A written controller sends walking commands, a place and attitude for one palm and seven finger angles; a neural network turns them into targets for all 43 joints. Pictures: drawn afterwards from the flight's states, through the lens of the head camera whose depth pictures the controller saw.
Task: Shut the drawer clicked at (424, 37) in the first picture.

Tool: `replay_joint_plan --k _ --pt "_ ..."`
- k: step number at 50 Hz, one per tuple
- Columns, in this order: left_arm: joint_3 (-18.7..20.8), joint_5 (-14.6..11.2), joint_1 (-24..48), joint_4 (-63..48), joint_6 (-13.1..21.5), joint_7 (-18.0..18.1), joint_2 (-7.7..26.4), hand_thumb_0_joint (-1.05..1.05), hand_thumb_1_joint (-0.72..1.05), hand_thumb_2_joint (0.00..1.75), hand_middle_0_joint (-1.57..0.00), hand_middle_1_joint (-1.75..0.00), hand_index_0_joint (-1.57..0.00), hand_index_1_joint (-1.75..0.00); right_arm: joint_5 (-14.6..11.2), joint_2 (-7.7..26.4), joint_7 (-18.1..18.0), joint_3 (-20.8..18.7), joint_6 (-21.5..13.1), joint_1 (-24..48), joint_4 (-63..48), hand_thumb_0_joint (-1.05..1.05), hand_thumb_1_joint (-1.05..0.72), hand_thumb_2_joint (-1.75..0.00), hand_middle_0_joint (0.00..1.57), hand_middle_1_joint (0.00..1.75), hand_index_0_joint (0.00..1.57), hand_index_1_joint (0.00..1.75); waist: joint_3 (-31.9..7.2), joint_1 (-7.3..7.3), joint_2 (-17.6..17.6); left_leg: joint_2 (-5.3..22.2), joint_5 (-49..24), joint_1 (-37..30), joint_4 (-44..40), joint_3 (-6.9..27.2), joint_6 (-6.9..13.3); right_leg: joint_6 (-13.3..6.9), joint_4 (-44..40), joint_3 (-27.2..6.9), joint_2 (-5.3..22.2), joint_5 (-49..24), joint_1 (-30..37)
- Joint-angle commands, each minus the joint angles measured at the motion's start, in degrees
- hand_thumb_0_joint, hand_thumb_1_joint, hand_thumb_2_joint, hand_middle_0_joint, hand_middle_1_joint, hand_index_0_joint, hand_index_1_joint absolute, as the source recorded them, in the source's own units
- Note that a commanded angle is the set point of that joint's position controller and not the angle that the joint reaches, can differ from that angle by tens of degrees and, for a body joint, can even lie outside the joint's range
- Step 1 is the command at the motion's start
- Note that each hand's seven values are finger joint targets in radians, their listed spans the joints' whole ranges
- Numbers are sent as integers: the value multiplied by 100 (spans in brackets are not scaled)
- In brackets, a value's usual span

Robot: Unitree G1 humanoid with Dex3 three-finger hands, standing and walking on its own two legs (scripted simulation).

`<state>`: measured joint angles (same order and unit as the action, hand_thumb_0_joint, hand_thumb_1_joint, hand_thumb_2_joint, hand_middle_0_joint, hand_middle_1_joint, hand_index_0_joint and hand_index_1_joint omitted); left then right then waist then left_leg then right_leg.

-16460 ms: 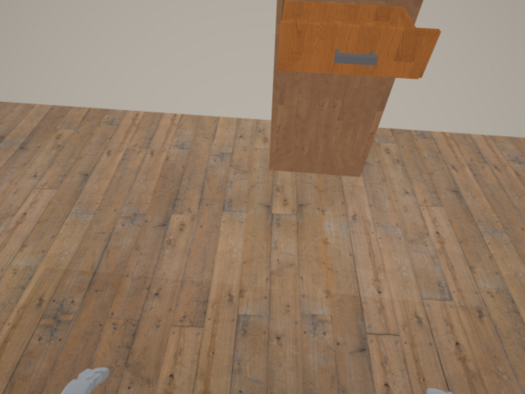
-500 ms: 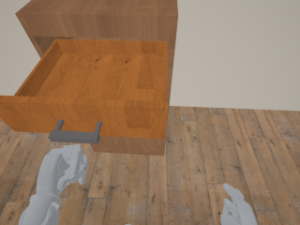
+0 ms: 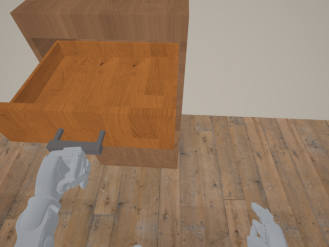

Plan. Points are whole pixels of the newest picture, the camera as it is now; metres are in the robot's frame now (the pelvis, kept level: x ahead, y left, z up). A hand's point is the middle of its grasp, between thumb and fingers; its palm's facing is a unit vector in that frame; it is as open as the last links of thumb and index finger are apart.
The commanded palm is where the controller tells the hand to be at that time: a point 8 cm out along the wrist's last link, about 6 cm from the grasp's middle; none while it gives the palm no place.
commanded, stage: push the drawer shut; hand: left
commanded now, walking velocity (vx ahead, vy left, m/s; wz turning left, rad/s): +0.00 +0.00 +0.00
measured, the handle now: (78, 140) +0.34 +0.22 +0.08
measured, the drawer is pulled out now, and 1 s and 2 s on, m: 0.29 0.18 0.06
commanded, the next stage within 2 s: none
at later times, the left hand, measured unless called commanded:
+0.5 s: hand (87, 152) +0.32 +0.19 +0.07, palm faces -0.05 -1.00 -0.04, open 2.9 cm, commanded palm +0.31 +0.24 +0.08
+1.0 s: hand (97, 130) +0.37 +0.19 +0.07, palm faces -0.04 -1.00 -0.04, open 3.1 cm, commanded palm +0.37 +0.24 +0.08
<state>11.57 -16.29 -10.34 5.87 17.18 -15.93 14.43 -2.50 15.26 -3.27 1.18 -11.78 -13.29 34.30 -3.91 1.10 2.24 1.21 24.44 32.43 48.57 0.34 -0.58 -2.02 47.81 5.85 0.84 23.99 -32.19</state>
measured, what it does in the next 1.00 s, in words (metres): stands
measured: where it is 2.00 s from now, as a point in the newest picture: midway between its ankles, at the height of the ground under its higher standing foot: outside the picture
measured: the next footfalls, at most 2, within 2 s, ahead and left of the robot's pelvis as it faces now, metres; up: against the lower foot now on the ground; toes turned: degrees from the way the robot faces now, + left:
none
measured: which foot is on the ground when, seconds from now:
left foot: down 0.00-1.00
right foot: down 0.00-1.00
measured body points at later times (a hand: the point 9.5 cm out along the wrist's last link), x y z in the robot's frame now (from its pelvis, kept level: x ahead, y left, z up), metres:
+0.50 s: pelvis -0.02 +0.01 +0.00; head +0.03 +0.01 +0.45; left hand +0.31 +0.25 +0.07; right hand +0.13 -0.23 -0.10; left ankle +0.00 +0.13 -0.70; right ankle +0.00 -0.09 -0.70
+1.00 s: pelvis -0.02 +0.01 +0.00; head +0.04 +0.01 +0.45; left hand +0.37 +0.24 +0.08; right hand +0.08 -0.24 -0.11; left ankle +0.00 +0.13 -0.70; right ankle +0.00 -0.09 -0.70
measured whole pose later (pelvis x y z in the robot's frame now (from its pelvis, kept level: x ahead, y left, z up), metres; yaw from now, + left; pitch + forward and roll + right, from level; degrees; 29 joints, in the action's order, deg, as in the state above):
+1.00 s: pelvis -0.02 +0.01 +0.00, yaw -1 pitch +9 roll -1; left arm 12.8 -11.6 23.5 39.4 20.1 -12.9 17.3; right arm -2.4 14.9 -2.4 1.7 -5.1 -16.4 37.7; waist -2.4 3.3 1.0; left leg 0.7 22.2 35.0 47.6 -0.7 0.6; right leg -1.1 46.4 4.8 1.3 21.1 -34.8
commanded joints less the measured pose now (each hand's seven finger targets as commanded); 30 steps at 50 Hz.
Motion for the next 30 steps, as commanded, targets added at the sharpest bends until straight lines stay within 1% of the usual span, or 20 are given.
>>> replay_joint_plan --k 1,2,5,8,12,13,14,16,17,20,21,22,23,24,25,26,27,28,29,30 --pt "629 -144 1522 -913 342 75 1030 0 90 90 -140 -160 -140 -160 -16 676 -25 -265 -296 290 -769 0 -90 -90 20 30 20 30 -1207 102 -158 -196 -1287 -336 -590 -38 179 211 -889 -589 33 -1535 934" --pt "665 -120 1684 -863 358 93 1120 0 90 90 -140 -160 -140 -160 -10 688 -37 -258 -276 281 -705 0 -90 -90 20 30 20 30 -1139 148 -101 -187 -1282 -328 -578 -31 186 202 -911 -600 31 -1501 907" --pt "467 -146 1861 -783 364 43 902 0 90 90 -140 -160 -140 -160 -21 673 -26 -255 -285 283 -708 0 -90 -90 20 30 20 30 -1241 139 -12 -191 -1301 -482 -642 -6 172 181 -877 -515 9 -1517 853" --pt "403 -104 2408 -631 389 75 944 0 90 90 -140 -160 -140 -160 -11 705 -50 -251 -263 248 -612 0 -90 -90 20 30 20 30 -1250 233 -151 -172 -1194 -499 -666 59 184 186 -869 -480 -9 -1352 732" --pt "321 -51 2984 -414 417 93 990 0 90 90 -140 -160 -140 -160 -25 728 -75 -242 -247 258 -548 0 -90 -90 20 30 20 30 -1195 281 -114 -162 -930 -551 -732 112 182 161 -905 -444 -24 -963 552" --pt "205 -26 3081 -313 406 89 874 0 90 90 -140 -160 -140 -160 -27 717 -77 -237 -235 257 -550 0 -90 -90 20 30 20 30 -1264 274 -47 -169 -887 -581 -749 104 177 158 -898 -453 -24 -919 541" --pt "185 -32 3329 -209 377 102 898 0 90 90 -140 -160 -140 -160 -36 728 -88 -227 -227 264 -533 0 -90 -90 20 30 20 30 -1149 317 -65 -158 -775 -566 -766 128 169 155 -916 -438 -31 -798 429" --pt "99 0 3736 -72 365 120 893 0 90 90 -140 -160 -140 -160 -44 735 -99 -211 -212 260 -510 0 -90 -90 20 30 20 30 -1199 343 7 -159 -567 -586 -816 157 161 146 -929 -441 -32 -550 358" --pt "121 27 3839 33 355 159 954 0 90 90 -140 -160 -140 -160 -43 753 -105 -205 -201 241 -483 0 -90 -90 20 30 20 30 -1145 354 -71 -151 -506 -556 -826 178 169 139 -947 -438 -37 -476 326" --pt "145 47 4198 428 307 186 1007 0 90 90 -140 -160 -140 -160 -48 769 -118 -190 -155 222 -465 0 -90 -90 20 30 20 30 -1245 351 -214 -158 -322 -471 -859 177 161 152 -954 -465 -30 -290 360" --pt "249 40 4327 567 298 196 1106 0 90 90 -140 -160 -140 -160 -54 772 -125 -191 -129 210 -450 0 -90 -90 20 30 20 30 -1230 348 -233 -160 -305 -442 -857 163 165 151 -975 -487 -29 -275 368" --pt "406 84 4401 694 319 229 1334 0 90 90 -140 -160 -140 -160 -40 806 -130 -184 -98 161 -409 0 -90 -90 20 30 20 30 -1265 334 -313 -146 -329 -384 -863 190 175 147 -959 -489 -36 -268 426" --pt "226 106 4515 681 336 210 1125 0 90 90 -140 -160 -140 -160 -41 760 -114 -177 -83 183 -454 0 -90 -90 20 30 20 30 -1381 310 -64 -168 -409 -493 -874 165 168 132 -922 -481 -29 -366 431" --pt "184 101 4674 719 337 210 1074 0 90 90 -140 -160 -140 -160 -45 747 -102 -177 -83 164 -458 0 -90 -90 20 30 20 30 -1450 322 -11 -168 -456 -559 -876 182 156 122 -900 -456 -30 -443 422" --pt "272 132 4715 754 346 228 1182 0 90 90 -140 -160 -140 -160 -37 756 -98 -192 -73 142 -438 0 -90 -90 20 30 20 30 -1539 270 192 -161 -555 -631 -874 183 135 98 -866 -439 -29 -538 436" --pt "159 148 4774 890 330 242 1061 0 90 90 -140 -160 -140 -160 -34 744 -84 -176 -55 105 -445 0 -90 -90 20 30 20 30 -1492 294 163 -158 -628 -658 -896 210 126 89 -843 -397 -41 -624 406" --pt "221 193 4766 954 352 298 1132 0 90 90 -140 -160 -140 -160 -22 765 -66 -195 -32 41 -417 0 -90 -90 20 30 20 30 -1547 295 136 -145 -668 -646 -879 221 141 96 -838 -395 -45 -640 403" --pt "139 184 4730 1020 353 319 986 0 90 90 -140 -160 -140 -160 -19 741 -42 -200 -20 24 -435 0 -90 -90 20 30 20 30 -1565 288 59 -148 -725 -669 -884 208 142 101 -854 -397 -49 -722 433" --pt "102 193 4857 1012 370 342 966 0 90 90 -140 -160 -140 -160 -20 753 -23 -210 -7 -17 -440 0 -90 -90 20 30 20 30 -1600 296 18 -145 -799 -679 -888 203 136 100 -847 -391 -45 -822 468" --pt "225 197 4810 1056 385 368 1074 0 90 90 -140 -160 -140 -160 -13 765 -10 -240 9 -50 -436 0 -90 -90 20 30 20 30 -1664 254 30 -139 -841 -708 -884 197 123 95 -833 -388 -51 -860 489"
